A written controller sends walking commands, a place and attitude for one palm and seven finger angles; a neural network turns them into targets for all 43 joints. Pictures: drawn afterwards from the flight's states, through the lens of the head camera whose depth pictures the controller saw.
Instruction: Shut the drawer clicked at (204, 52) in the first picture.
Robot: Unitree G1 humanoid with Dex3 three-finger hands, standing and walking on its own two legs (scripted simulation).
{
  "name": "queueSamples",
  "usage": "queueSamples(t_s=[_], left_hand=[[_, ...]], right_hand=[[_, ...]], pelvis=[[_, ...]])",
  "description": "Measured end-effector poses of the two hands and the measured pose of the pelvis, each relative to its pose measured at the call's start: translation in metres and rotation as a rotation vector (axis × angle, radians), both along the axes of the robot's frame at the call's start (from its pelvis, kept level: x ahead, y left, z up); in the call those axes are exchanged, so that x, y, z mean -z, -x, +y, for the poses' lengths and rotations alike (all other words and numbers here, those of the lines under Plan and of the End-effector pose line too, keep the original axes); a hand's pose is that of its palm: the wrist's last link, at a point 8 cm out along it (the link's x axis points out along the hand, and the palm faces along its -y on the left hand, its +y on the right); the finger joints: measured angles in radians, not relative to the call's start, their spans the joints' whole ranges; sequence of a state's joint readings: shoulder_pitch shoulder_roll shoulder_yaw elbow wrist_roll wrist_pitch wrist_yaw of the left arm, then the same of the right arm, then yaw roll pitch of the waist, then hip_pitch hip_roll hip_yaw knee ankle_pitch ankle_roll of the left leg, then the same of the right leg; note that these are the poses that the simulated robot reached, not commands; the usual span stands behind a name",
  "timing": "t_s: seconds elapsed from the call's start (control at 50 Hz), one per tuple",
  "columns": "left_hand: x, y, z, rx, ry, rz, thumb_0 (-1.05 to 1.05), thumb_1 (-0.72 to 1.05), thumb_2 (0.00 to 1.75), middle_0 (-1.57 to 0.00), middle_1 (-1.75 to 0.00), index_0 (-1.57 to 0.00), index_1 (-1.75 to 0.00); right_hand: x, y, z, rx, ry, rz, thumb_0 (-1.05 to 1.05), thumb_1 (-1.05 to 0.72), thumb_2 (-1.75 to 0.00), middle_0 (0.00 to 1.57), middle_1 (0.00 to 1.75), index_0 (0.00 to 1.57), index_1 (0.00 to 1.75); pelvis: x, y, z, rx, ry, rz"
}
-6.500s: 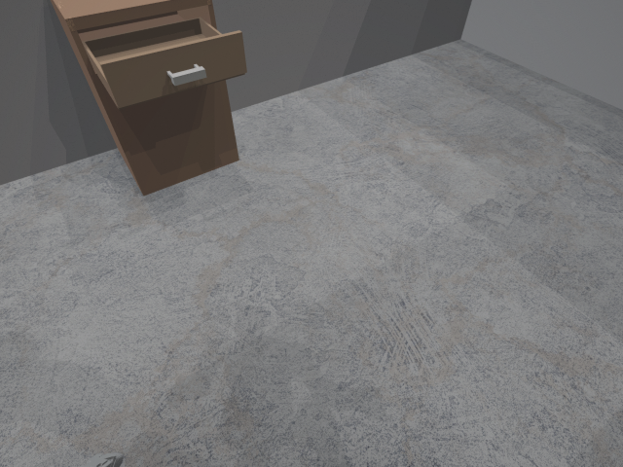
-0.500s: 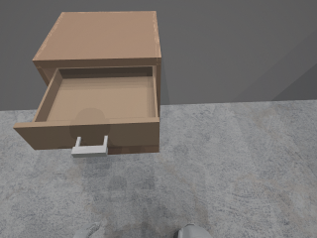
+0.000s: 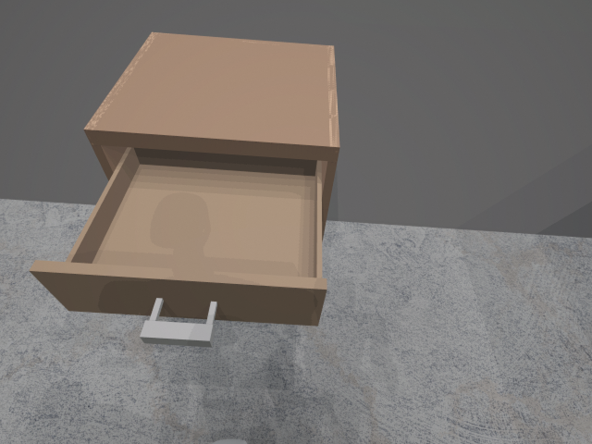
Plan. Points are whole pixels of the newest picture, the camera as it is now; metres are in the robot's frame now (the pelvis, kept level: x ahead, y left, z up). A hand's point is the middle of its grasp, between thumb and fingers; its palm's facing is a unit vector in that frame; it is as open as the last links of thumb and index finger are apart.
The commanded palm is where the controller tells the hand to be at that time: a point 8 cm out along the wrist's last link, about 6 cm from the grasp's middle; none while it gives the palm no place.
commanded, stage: come to a stop and stand still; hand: left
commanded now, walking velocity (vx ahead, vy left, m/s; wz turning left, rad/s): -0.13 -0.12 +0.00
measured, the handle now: (182, 319) +0.30 +0.22 -0.09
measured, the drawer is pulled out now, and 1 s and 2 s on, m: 0.30 0.30 0.30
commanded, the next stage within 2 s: look again from close up in 0.90 s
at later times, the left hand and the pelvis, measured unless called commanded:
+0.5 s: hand out of the picture -0.02 +0.12 -0.17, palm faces +0.01 -0.97 -0.22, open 7.3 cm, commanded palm none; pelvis -0.04 -0.06 +0.00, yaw -1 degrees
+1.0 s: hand out of the picture -0.08 +0.10 -0.16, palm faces +0.05 -0.98 -0.17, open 7.4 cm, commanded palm none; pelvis -0.06 -0.05 +0.01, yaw -1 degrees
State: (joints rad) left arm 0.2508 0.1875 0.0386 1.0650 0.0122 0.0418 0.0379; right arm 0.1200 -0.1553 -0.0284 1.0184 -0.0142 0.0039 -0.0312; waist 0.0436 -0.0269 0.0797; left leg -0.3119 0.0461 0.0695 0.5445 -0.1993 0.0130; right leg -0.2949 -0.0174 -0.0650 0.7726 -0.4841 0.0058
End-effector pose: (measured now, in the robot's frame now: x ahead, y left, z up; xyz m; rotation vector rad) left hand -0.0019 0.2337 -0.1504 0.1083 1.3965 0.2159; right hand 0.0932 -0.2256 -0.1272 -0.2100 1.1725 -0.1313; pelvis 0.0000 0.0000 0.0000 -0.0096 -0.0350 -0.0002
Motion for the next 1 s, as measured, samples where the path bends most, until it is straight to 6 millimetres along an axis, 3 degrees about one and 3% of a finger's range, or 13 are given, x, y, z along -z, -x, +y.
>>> queueSamples(t_s=[0.1,0.18,0.28,0.42,0.5,0.62,0.74,1.0], left_hand=[[-0.007,0.006,0.001,0.015,-0.016,0.014,0.01,0.91,0.9,-0.2,-0.3,-0.2,-0.3],[-0.012,0.01,-0.006,0.039,-0.043,0.013,0.01,0.91,0.9,-0.2,-0.3,-0.2,-0.3],[-0.017,0.019,-0.025,0.067,-0.084,-0.016,0.01,0.91,0.9,-0.2,-0.3,-0.2,-0.3],[-0.025,0.024,-0.059,0.09,-0.039,-0.02,0.01,0.91,0.9,-0.2,-0.3,-0.2,-0.3],[-0.015,0.022,-0.064,0.085,-0.021,-0.027,0.02,0.93,0.9,-0.2,-0.3,-0.2,-0.3],[-0.014,0.029,-0.067,0.065,-0.003,-0.031,0.02,0.94,0.9,-0.2,-0.3,-0.2,-0.3],[-0.018,0.047,-0.07,0.064,0.002,-0.006,0.01,0.93,0.9,-0.2,-0.3,-0.2,-0.3],[-0.016,0.081,-0.082,0.032,0.039,0.057,0.01,0.91,0.9,-0.2,-0.3,-0.2,-0.3]], right_hand=[[0.002,0.001,0.006,0.003,-0.03,0.001,0.0,-0.92,-0.9,0.2,0.3,0.2,0.3],[0.01,0.016,-0.004,0.031,-0.062,0.005,0.0,-0.91,-0.9,0.2,0.3,0.2,0.3],[0.029,0.053,-0.031,0.086,-0.101,0.048,0.0,-0.91,-0.9,0.2,0.3,0.2,0.3],[0.02,0.11,-0.065,0.142,-0.063,0.155,0.0,-0.92,-0.9,0.2,0.3,0.2,0.3],[0.02,0.14,-0.069,0.143,-0.028,0.219,0.0,-0.92,-0.9,0.2,0.3,0.2,0.3],[0.011,0.172,-0.057,0.119,-0.038,0.298,0.0,-0.92,-0.9,0.2,0.3,0.2,0.3],[0.013,0.182,-0.042,0.117,-0.083,0.298,0.0,-0.91,-0.9,0.2,0.3,0.2,0.3],[0.014,0.182,-0.028,0.115,-0.103,0.276,0.0,-0.91,-0.9,0.2,0.3,0.2,0.3]], pelvis=[[-0.003,0.01,-0.005,0.013,-0.003,0.019],[-0.001,0.021,-0.016,0.02,-0.013,0.026],[0.006,0.035,-0.037,0.015,-0.026,0.015],[-0.007,0.039,-0.052,0.023,-0.033,0.023],[-0.003,0.042,-0.055,0.009,-0.002,0.029],[-0.009,0.052,-0.061,0.008,-0.015,0.008],[-0.012,0.059,-0.061,0.01,-0.015,0.003],[-0.012,0.06,-0.055,0.012,-0.016,0.012]])
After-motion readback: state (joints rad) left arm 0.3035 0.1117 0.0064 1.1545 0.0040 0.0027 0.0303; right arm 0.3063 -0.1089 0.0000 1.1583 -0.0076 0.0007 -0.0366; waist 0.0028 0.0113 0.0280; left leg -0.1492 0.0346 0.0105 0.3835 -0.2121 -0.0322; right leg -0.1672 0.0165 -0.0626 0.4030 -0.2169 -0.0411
